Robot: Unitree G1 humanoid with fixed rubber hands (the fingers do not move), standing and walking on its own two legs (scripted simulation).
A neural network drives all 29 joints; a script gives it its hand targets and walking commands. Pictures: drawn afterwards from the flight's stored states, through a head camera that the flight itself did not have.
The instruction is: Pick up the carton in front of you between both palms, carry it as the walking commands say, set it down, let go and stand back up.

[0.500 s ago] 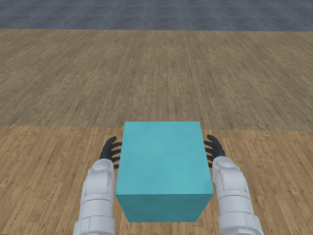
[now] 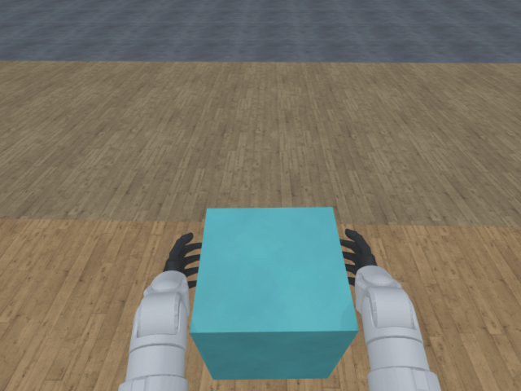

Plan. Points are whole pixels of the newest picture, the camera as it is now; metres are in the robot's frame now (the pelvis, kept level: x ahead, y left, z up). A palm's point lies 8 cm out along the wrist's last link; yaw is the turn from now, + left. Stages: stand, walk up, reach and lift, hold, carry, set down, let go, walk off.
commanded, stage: hold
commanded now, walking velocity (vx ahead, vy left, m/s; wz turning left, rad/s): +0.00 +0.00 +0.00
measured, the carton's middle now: (270, 297) +0.29 +0.00 -0.03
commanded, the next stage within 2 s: carry in 0.74 s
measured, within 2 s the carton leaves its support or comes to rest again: neither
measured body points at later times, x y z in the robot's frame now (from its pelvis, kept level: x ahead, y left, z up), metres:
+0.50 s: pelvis -0.02 +0.00 +0.00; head -0.05 +0.00 +0.45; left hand +0.29 +0.15 +0.04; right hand +0.29 -0.15 +0.04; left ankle +0.01 +0.13 -0.75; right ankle +0.01 -0.12 -0.75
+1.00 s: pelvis +0.04 -0.01 -0.01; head +0.00 -0.02 +0.43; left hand +0.34 +0.13 +0.06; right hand +0.34 -0.17 +0.06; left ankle +0.01 +0.12 -0.74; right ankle +0.01 -0.13 -0.75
